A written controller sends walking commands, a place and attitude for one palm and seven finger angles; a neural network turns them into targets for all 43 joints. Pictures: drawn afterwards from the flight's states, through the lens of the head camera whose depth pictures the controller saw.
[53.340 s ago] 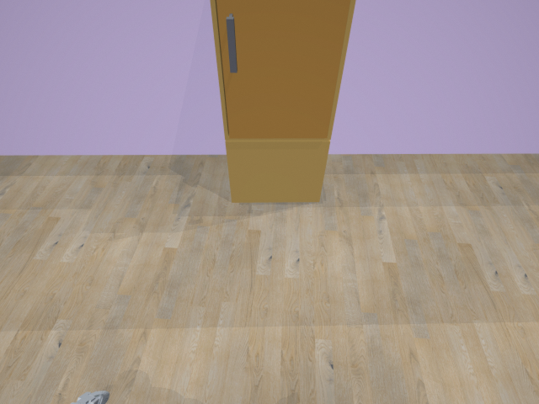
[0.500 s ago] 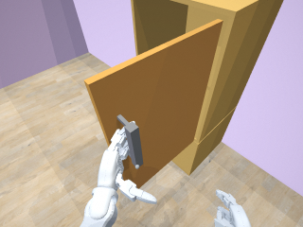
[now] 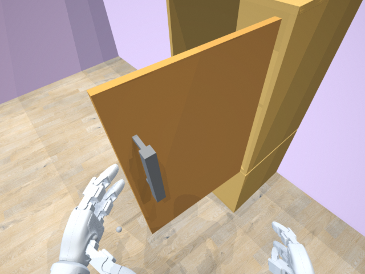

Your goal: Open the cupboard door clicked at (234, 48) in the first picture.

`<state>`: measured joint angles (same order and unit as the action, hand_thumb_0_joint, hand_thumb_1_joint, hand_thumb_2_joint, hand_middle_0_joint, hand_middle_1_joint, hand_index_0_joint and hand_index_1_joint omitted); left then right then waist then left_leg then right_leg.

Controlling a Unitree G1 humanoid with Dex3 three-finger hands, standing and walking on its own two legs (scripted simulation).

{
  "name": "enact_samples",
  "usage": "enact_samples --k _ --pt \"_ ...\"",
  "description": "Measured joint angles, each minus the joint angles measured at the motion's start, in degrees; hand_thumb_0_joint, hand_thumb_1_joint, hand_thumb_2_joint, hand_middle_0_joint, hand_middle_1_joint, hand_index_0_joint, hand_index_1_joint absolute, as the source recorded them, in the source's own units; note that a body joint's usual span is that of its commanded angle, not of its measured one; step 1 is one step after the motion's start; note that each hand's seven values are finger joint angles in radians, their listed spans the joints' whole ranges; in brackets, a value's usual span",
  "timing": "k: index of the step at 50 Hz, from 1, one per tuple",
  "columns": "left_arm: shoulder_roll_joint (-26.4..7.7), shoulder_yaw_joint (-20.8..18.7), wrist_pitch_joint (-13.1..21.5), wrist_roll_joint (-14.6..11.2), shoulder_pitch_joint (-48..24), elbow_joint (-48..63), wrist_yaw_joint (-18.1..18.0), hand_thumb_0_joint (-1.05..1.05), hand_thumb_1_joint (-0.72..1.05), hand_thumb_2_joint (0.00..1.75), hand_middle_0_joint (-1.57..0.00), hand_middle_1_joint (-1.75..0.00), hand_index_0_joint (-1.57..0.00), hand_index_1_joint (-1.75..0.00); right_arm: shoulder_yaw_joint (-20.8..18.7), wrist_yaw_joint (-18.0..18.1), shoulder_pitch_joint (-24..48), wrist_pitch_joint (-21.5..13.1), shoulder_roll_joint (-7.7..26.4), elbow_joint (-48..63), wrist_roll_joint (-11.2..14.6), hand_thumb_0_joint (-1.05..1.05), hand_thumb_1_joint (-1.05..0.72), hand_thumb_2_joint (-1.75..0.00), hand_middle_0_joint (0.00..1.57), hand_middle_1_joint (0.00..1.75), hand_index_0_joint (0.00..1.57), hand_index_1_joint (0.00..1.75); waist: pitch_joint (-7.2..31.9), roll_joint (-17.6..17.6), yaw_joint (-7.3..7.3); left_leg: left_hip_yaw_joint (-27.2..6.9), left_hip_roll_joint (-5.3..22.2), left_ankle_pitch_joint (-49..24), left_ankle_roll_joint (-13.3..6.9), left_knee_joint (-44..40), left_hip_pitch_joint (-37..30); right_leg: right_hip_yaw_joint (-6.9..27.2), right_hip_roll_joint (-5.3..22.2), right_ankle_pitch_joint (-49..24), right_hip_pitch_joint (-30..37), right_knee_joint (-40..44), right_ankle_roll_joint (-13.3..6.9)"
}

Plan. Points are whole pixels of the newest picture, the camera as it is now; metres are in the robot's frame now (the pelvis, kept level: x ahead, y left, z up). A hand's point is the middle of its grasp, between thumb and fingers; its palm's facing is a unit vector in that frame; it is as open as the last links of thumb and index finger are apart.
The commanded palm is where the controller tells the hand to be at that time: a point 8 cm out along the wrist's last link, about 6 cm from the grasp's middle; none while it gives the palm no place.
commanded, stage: slide the hand sideways off the handle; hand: left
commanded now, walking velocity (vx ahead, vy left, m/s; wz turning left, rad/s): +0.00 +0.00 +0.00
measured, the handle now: (149, 170) +0.31 +0.09 +0.09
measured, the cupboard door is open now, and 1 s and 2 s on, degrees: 85 85 85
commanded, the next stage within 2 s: draw the hand back to the body in 0.04 s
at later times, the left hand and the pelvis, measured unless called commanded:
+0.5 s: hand (83, 227) +0.18 +0.18 +0.12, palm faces -0.05 -1.00 -0.05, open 16.4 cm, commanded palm +0.15 +0.24 +0.13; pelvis -0.01 +0.03 +0.00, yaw -1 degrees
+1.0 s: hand (25, 210) +0.19 +0.26 +0.16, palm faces +0.27 -0.90 -0.34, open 13.2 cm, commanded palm +0.14 +0.31 +0.18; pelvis +0.00 +0.05 +0.03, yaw -1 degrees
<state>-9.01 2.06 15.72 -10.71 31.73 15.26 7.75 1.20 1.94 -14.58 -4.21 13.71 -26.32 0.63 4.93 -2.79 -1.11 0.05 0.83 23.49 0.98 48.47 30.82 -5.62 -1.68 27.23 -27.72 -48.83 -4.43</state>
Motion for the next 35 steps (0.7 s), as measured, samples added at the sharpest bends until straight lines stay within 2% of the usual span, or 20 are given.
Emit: enact_samples --k 6,10,14,19,28,33,35 --pt "-0.14 -0.57 1.14 -1.63 1.06 0.69 1.72 -0.01 -0.50 0.30 -0.16 -0.30 -0.15 -0.30 -0.32 0.42 -0.50 -1.44 0.55 -0.04 0.36 0.02 -0.90 -0.90 0.20 0.30 0.20 0.30 0.08 -0.56 0.14 -0.30 -0.17 0.41 -0.48 1.57 1.38 -0.31 0.19 0.11 -0.88 -0.79 0.43" --pt "-0.20 0.68 1.16 -1.31 0.10 1.16 2.06 -0.01 -0.50 0.30 -0.15 -0.30 -0.15 -0.30 -0.27 0.66 -0.50 -2.24 0.44 0.06 0.47 0.02 -0.90 -0.90 0.20 0.30 0.20 0.30 0.01 -0.53 0.15 -0.08 -0.29 0.54 -0.95 2.52 2.41 -0.13 0.35 0.02 -1.82 -1.48 0.80" --pt "-1.76 -0.27 -0.49 -0.77 -0.91 2.23 1.15 -0.01 -0.50 0.30 -0.16 -0.30 -0.15 -0.30 -0.04 0.90 -0.56 -2.21 -0.33 0.01 0.76 0.02 -0.90 -0.90 0.20 0.30 0.20 0.30 0.08 -0.29 0.01 0.46 -0.23 0.54 -1.38 2.51 2.04 0.42 0.33 -0.31 -1.57 -1.31 1.14" --pt "-2.46 -2.79 -3.03 -2.22 -0.71 4.31 0.10 -0.01 -0.50 0.30 -0.16 -0.30 -0.15 -0.30 0.73 1.18 -0.98 -2.72 -0.85 -0.03 1.33 0.02 -0.90 -0.90 0.20 0.30 0.20 0.30 0.47 -0.81 0.03 0.75 -0.23 0.34 -1.93 1.56 0.32 0.76 0.27 -1.07 0.38 0.37 1.68" --pt "-3.66 -4.08 -8.21 -3.13 0.64 8.12 1.75 -0.01 -0.50 0.30 -0.15 -0.30 -0.15 -0.30 1.69 1.59 -0.95 -4.13 -0.60 -0.33 1.62 0.02 -0.90 -0.90 0.20 0.30 0.20 0.30 0.60 -1.04 -0.65 1.00 -0.76 -0.46 -2.87 -0.64 -2.77 1.04 0.68 -2.39 3.84 3.35 2.64" --pt "-4.82 -6.28 -10.10 -3.94 0.73 9.90 2.14 -0.01 -0.47 0.31 -0.16 -0.30 -0.15 -0.30 1.87 1.78 -0.46 -4.79 -0.46 -0.82 1.73 0.02 -0.90 -0.90 0.20 0.30 0.20 0.30 0.22 -0.90 -1.23 0.89 -0.97 -1.00 -3.12 -1.73 -4.40 0.95 0.82 -3.08 5.69 4.79 2.91" --pt "-6.26 -6.39 -11.10 -0.44 0.55 10.81 -1.41 -0.01 -0.44 0.32 -0.16 -0.30 -0.15 -0.30 1.94 2.51 -0.27 -4.48 -0.63 -1.27 1.30 0.02 -0.90 -0.90 0.20 0.30 0.20 0.30 -0.24 -0.74 -1.90 1.06 -0.88 -1.40 -3.18 -2.85 -5.84 1.15 0.69 -3.66 7.13 6.10 2.97"
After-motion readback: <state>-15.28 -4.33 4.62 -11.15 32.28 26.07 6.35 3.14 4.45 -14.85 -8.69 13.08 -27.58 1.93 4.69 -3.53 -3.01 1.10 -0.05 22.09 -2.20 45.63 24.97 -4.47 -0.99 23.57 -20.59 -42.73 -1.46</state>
